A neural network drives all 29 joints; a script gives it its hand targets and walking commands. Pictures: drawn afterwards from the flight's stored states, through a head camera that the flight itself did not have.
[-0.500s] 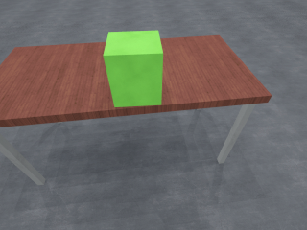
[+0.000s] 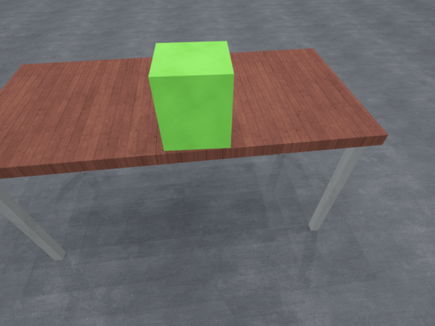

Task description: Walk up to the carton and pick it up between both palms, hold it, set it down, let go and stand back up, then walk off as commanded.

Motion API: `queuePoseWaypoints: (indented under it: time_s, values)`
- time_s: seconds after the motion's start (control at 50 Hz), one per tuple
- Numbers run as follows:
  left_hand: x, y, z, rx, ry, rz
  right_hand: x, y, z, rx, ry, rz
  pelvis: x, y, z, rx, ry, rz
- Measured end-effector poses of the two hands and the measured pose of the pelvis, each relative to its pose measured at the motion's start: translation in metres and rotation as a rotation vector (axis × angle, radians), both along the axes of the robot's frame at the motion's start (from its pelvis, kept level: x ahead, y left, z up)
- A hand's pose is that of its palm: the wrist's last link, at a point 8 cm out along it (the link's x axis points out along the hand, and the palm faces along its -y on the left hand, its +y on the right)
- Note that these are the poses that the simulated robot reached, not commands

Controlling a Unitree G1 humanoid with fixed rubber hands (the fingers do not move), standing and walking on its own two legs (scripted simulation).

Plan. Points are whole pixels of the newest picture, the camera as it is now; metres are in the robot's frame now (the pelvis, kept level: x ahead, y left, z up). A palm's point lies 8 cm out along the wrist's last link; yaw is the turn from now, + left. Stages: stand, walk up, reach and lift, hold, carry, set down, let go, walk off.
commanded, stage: stand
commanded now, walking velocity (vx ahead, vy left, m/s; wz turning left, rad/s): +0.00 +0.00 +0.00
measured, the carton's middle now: (194, 97) +0.76 +0.10 +0.03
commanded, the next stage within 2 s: none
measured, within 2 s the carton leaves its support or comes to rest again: neither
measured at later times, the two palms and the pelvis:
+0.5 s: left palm out of the picture +0.05 +0.28 -0.13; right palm out of the picture +0.03 -0.27 -0.13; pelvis +0.00 +0.00 +0.00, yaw +0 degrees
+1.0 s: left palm out of the picture +0.06 +0.27 -0.13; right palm out of the picture +0.03 -0.28 -0.13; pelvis +0.00 -0.01 +0.00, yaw +0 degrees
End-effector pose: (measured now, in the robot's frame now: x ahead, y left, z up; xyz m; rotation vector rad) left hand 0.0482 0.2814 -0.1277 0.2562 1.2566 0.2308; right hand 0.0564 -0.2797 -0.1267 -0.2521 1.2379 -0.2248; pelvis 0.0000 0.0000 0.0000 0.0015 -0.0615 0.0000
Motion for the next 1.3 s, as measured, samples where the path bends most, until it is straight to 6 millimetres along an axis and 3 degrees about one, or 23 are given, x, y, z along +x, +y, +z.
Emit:
queuePoseWaypoints:
  time_s: [0.34, 0.66, 1.3]
  values:
    - [0.009, 0.008, 0.004, 0.017, -0.022, -0.014, -0.014, 0.004, -0.003, 0.010, 0.019, -0.023, -0.001, 0.001, 0.000, 0.000, -0.005, 0.001]
    - [0.001, 0.001, 0.001, 0.003, 0.004, -0.013, -0.035, 0.004, -0.006, 0.014, 0.071, -0.035, -0.002, -0.001, 0.000, 0.002, -0.006, -0.002]
    - [0.016, -0.007, 0.004, 0.014, -0.017, -0.027, -0.017, -0.012, -0.003, 0.002, 0.028, -0.038, 0.003, -0.009, 0.000, 0.002, -0.003, -0.008]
